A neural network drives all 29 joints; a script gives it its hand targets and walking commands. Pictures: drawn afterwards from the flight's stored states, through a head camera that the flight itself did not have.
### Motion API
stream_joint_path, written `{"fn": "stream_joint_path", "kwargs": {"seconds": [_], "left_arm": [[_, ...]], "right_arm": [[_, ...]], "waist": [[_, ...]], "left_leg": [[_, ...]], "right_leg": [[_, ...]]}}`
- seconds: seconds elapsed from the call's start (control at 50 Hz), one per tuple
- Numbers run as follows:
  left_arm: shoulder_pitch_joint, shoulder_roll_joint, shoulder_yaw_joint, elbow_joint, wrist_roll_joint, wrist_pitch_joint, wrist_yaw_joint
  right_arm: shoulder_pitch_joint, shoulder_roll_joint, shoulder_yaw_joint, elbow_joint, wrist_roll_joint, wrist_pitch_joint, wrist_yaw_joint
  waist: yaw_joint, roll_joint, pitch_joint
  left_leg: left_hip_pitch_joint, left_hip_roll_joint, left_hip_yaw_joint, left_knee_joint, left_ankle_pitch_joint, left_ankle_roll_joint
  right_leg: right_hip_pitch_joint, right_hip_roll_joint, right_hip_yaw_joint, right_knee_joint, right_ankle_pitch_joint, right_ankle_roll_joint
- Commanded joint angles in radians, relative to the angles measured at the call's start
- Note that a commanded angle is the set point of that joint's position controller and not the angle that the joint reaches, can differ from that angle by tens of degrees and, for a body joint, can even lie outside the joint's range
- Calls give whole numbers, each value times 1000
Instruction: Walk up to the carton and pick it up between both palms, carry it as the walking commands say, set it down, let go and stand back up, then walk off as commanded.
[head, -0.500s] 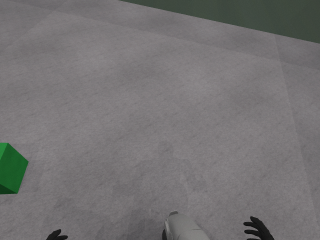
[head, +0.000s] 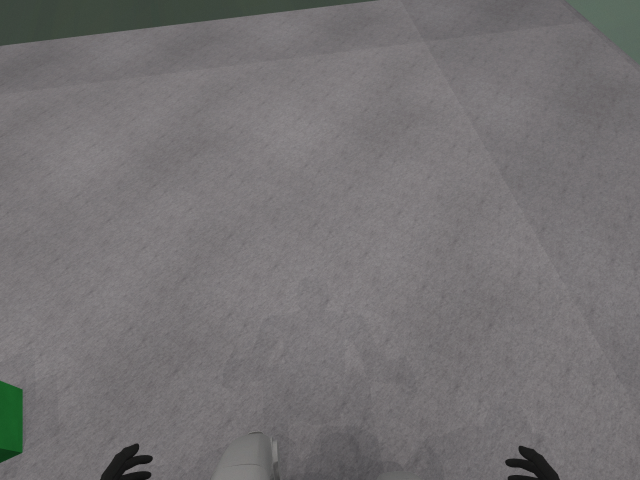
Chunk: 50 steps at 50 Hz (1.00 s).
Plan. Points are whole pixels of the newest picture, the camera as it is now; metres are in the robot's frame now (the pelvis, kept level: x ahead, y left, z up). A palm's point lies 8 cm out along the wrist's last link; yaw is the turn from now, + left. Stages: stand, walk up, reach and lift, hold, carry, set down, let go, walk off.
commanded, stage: walk off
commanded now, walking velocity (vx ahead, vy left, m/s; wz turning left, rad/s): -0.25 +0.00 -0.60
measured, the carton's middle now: out of the picture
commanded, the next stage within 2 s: stand in 0.50 s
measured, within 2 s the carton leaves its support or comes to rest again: neither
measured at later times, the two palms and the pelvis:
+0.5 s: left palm out of the picture -0.01 +0.31 -0.13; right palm out of the picture -0.11 -0.23 -0.07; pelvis -0.15 +0.06 +0.00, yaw -17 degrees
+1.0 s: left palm out of the picture -0.07 +0.24 -0.10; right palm out of the picture -0.36 -0.19 -0.13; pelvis -0.27 +0.06 +0.01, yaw -23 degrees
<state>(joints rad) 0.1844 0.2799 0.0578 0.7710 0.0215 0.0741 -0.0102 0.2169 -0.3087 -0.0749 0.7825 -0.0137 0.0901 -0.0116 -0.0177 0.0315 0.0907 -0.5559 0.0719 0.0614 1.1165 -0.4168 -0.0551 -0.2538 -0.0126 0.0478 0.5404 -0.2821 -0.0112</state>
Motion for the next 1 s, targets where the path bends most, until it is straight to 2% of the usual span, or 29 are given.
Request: {"fn": "stream_joint_path", "kwargs": {"seconds": [0.0,0.12,0.2,0.26,0.28,0.3,0.32,0.34,0.36,0.38,0.4,0.42,0.44,0.48,0.52,0.56,0.62,0.66,0.7,0.72,0.74,0.76,0.78,0.8,0.82,0.84,0.86,0.9,0.98], "left_arm": [[-54,161,42,-76,-10,-15,13],[39,177,49,-49,-3,-22,11],[19,198,54,-46,3,-14,-1],[-14,196,58,-42,-2,-10,-9],[-22,194,59,-40,-8,-11,-10],[-18,181,56,-40,-18,-16,-8],[24,137,51,-38,-19,-23,-5],[76,64,43,-46,-15,-25,5],[-51,148,69,-57,23,-15,14],[-52,158,79,-45,17,-3,8],[14,139,77,-20,6,5,-5],[78,138,78,4,3,10,-14],[109,137,78,22,3,12,-21],[79,122,73,20,-3,9,-23],[11,101,60,0,0,9,-22],[-17,86,50,-11,-4,12,-19],[-9,66,36,-9,-16,16,-13],[8,62,29,0,-20,13,-7],[62,56,25,25,-25,3,-3],[107,52,24,47,-22,-5,-2],[135,66,24,65,-12,-15,2],[151,121,32,68,8,-24,4],[104,229,46,37,6,-30,5],[78,192,40,40,20,-40,8],[-12,120,12,29,24,-49,13],[-70,83,-4,22,23,-53,18],[-81,81,-10,22,16,-59,26],[-47,69,-17,37,4,-68,31],[14,81,-19,91,6,-73,37]], "right_arm": [[3,-59,-18,-59,-7,-17,5],[-42,-35,-8,-98,6,-6,-4],[-4,-36,-12,-95,23,-7,-16],[77,-36,-17,-68,33,-14,-25],[120,-39,-22,-52,33,-18,-30],[163,-53,-29,-37,26,-24,-40],[170,-116,-44,-37,13,-32,-47],[42,-217,-57,-107,14,-33,-42],[-38,-208,-44,-122,-7,-29,-27],[-115,-114,-18,-133,-11,-32,-20],[-207,-79,-5,-146,-14,-38,-21],[-248,-65,0,-161,-14,-42,-25],[-235,-55,3,-166,-9,-44,-33],[-150,-48,4,-154,-5,-44,-39],[-24,-72,-3,-116,-3,-50,-42],[38,-94,-12,-89,-5,-57,-41],[38,-117,-18,-71,-16,-63,-29],[40,-129,-22,-53,-24,-61,-18],[46,-137,-24,-29,-24,-57,-8],[42,-141,-25,-19,-18,-55,-5],[69,-136,-26,-4,-13,-57,0],[108,-90,-17,-4,-9,-63,14],[30,9,11,-61,0,-69,17],[-68,-36,-2,-52,-3,-51,4],[-38,-33,-5,-36,9,-37,10],[14,-27,-5,-3,8,-31,18],[50,-33,-10,17,-1,-31,21],[95,-31,-12,51,-15,-34,21],[65,2,2,51,-4,-37,8]], "waist": [[15,-196,-112],[69,-244,-118],[57,-254,-146],[27,-269,-173],[7,-262,-180],[-16,-239,-179],[-6,-88,-167],[25,211,-172],[-15,201,-69],[31,115,-32],[92,112,-12],[115,133,-34],[101,145,-45],[44,137,-54],[-26,141,-68],[-56,163,-92],[-57,202,-115],[-53,219,-123],[-22,208,-139],[10,180,-145],[28,134,-140],[22,-17,-152],[41,-310,-97],[92,-251,-55],[31,-202,-25],[0,-196,-12],[-12,-231,-17],[-1,-206,-44],[37,-210,-38]], "left_leg": [[-10,-18,-60,159,68,-9],[9,-61,-66,-120,-12,-17],[158,-99,-73,-296,-91,-5],[319,-124,-76,-486,-52,25],[392,-125,-72,-605,5,39],[507,-111,-54,-767,85,53],[604,33,-171,-868,14,78],[501,371,-449,-900,6,175],[187,453,-395,-934,170,274],[79,344,-298,-920,237,240],[50,251,-179,-880,299,175],[102,196,-108,-847,349,144],[168,179,-74,-816,408,153],[320,177,-57,-780,454,182],[465,200,-99,-761,430,206],[538,216,-133,-754,361,208],[503,232,-147,-767,294,215],[463,238,-153,-764,361,224],[427,241,-157,-750,458,215],[382,227,-131,-726,463,186],[304,208,-96,-705,417,136],[143,146,-25,-593,268,70],[-14,22,96,-489,-56,2],[100,57,-27,-332,-117,7],[120,29,-49,-263,-50,17],[131,14,-48,-235,22,25],[120,5,-40,-217,52,30],[139,-10,-35,-225,48,19],[200,-30,-14,-426,0,13]], "right_leg": [[26,-193,172,-171,431,-93],[137,-193,331,-192,317,-105],[98,-195,413,-225,308,-107],[29,-173,450,-271,257,-66],[-5,-155,448,-281,203,-36],[-80,-105,407,-275,108,21],[-217,-7,314,-148,-63,82],[-311,161,130,223,-226,111],[-319,104,66,491,-316,109],[-233,100,110,649,-250,86],[-206,105,108,757,-180,74],[-215,108,85,832,-129,78],[-247,107,61,882,-105,91],[-317,95,28,842,-97,124],[-366,88,31,711,-128,140],[-346,83,24,560,-180,141],[-199,61,-29,333,-288,122],[-98,51,-69,192,-302,101],[5,50,-94,22,-206,72],[92,51,-112,-138,-85,53],[194,34,-90,-296,59,37],[336,-111,94,-354,13,20],[227,-375,347,-359,101,-69],[24,-390,270,-339,121,-148],[-4,-309,188,-340,138,-145],[-14,-232,116,-328,152,-112],[20,-198,89,-313,200,-92],[72,-179,61,-272,341,-100],[118,-184,96,-240,311,-133]]}}
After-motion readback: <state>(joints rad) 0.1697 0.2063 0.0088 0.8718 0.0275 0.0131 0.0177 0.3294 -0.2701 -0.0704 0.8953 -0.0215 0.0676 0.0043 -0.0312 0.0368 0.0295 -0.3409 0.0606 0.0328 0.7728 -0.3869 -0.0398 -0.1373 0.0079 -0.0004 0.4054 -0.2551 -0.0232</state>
